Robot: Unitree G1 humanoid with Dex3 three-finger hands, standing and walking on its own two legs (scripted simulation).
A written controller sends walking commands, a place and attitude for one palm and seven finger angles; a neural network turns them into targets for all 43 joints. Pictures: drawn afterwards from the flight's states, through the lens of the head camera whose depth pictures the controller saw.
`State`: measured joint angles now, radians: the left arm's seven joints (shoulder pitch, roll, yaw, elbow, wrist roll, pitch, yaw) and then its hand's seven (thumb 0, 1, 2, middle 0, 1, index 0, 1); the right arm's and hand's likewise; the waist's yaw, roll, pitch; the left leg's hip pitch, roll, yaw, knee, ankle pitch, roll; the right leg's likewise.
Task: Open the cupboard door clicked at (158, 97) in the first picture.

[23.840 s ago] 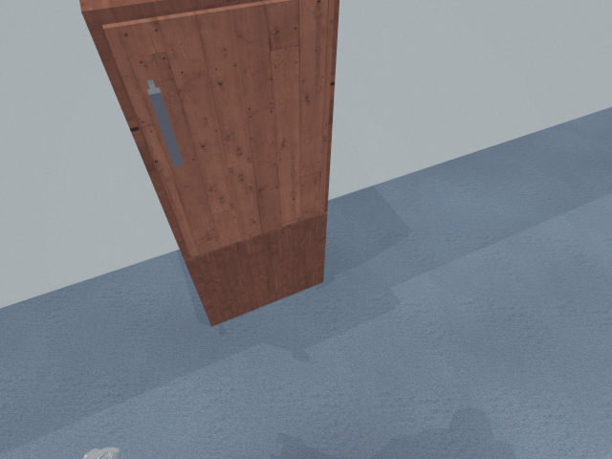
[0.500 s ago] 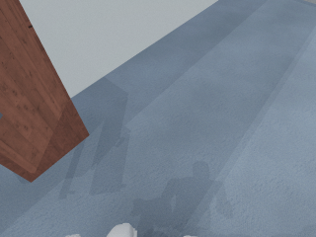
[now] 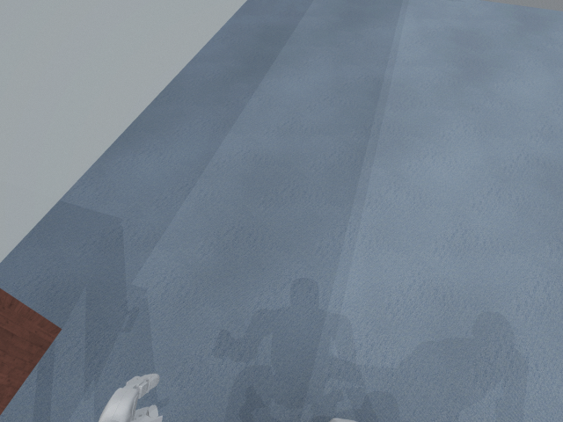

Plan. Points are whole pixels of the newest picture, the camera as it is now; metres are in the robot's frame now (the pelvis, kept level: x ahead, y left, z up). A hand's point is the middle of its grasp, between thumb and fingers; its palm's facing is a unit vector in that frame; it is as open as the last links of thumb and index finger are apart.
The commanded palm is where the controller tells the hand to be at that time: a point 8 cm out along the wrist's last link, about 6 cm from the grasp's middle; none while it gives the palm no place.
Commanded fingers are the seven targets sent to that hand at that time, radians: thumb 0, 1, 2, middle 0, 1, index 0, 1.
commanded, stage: walk to a spot facing it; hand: left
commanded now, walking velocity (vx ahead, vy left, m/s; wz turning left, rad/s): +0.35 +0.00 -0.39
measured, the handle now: out of the picture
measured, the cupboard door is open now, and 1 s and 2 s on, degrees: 36 36 36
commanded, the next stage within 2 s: turn to face it in 1.16 s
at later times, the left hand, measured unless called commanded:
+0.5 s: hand (162, 366) +0.24 +0.21 -0.17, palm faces -0.12 -0.98 -0.18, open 7.4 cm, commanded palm none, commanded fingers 0.00 0.90 0.90 -0.20 -0.30 -0.20 -0.30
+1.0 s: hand (258, 224) +0.52 +0.05 -0.15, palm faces -0.29 -0.93 -0.23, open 7.2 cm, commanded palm none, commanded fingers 0.00 0.90 0.90 -0.20 -0.30 -0.20 -0.30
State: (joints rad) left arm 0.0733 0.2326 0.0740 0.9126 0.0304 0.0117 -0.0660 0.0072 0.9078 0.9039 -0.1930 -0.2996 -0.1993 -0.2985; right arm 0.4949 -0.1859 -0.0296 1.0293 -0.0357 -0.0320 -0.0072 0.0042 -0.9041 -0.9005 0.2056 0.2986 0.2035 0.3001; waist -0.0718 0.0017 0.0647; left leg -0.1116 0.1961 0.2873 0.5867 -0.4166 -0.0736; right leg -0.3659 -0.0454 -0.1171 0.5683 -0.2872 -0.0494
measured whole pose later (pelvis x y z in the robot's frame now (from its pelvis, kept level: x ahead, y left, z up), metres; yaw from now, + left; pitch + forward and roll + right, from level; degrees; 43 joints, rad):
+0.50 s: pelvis +0.19 +0.01 +0.01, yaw -12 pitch +0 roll -1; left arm 0.28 0.23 0.09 1.05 0.03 0.00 -0.03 0.01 0.91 0.90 -0.19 -0.30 -0.20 -0.30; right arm 0.20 -0.16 -0.03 0.93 -0.05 -0.08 -0.01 0.00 -0.91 -0.90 0.20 0.30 0.20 0.30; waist 0.02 -0.04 0.04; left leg -0.29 0.07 0.14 0.53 -0.24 0.01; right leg -0.45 -0.02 -0.01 1.18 -0.34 -0.03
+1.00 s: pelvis +0.39 -0.11 +0.02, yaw -19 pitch +1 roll +1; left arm 0.20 0.18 0.07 1.03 0.01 -0.07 0.01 -0.01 0.94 0.90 -0.20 -0.30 -0.20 -0.30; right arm 0.31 -0.15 -0.05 1.08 -0.03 -0.02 0.00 0.01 -0.91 -0.90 0.20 0.30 0.20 0.30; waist -0.05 0.01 0.06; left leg -0.50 0.15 0.08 1.02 -0.30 -0.05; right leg -0.20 0.03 -0.13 0.42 -0.24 -0.09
